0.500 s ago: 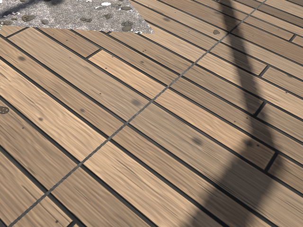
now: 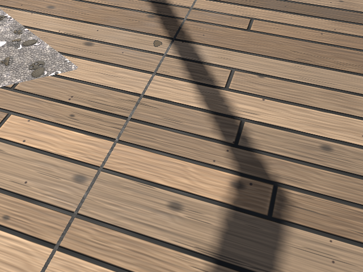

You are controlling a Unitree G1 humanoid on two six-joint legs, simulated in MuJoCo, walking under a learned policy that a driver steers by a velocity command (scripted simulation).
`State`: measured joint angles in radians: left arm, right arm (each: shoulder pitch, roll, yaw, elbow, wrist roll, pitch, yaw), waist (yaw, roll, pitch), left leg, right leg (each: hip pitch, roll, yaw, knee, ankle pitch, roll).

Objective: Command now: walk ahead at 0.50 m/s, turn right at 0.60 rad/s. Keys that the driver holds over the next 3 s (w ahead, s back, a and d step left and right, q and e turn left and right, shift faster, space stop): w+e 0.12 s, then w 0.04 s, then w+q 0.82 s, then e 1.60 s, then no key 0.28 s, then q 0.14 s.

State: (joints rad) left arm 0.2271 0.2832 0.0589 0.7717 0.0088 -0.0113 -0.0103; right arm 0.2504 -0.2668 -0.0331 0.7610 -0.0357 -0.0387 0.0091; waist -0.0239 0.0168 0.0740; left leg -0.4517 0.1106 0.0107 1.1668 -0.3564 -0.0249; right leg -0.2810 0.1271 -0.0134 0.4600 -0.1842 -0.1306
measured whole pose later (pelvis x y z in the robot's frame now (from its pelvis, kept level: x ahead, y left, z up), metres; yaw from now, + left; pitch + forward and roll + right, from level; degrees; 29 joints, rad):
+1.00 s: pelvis +0.57 +0.01 +0.00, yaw +15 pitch +1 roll +0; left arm 0.10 0.26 0.01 0.71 0.04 -0.07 0.01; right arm 0.38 -0.31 -0.07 0.82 -0.01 -0.03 0.01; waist -0.06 0.02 0.03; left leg -0.28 -0.10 -0.09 1.02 -0.44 0.07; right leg -0.37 0.02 -0.02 0.53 -0.18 -0.04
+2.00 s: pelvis +0.68 +0.01 +0.01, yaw -12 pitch +0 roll +2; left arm 0.22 0.28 0.06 0.75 0.00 0.04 0.00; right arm 0.20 -0.31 -0.07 0.78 -0.02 0.07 -0.02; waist 0.00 0.04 0.06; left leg -0.49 0.02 -0.03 1.00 -0.36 -0.05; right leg -0.23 0.09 0.09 0.42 -0.18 -0.08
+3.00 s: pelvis +0.65 +0.02 +0.01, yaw -36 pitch -2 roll +0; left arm 0.12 0.21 -0.02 0.82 0.02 0.02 0.02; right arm 0.27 -0.28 -0.04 0.86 -0.01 0.07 0.00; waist -0.04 0.05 0.06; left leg -0.30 0.02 -0.03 0.76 -0.42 -0.02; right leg -0.14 0.06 -0.01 0.39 -0.21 -0.07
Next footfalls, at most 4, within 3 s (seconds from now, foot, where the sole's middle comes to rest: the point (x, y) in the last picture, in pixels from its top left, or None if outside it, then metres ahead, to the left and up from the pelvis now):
0.38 left None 0.41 0.10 -0.77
0.90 right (206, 206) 0.70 -0.06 -0.77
1.32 left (151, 190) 0.78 0.16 -0.77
1.74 right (206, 199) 0.72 -0.06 -0.77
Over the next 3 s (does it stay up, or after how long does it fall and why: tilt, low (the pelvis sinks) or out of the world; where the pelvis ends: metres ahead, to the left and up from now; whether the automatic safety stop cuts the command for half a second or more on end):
stays up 0.65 0.02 0.01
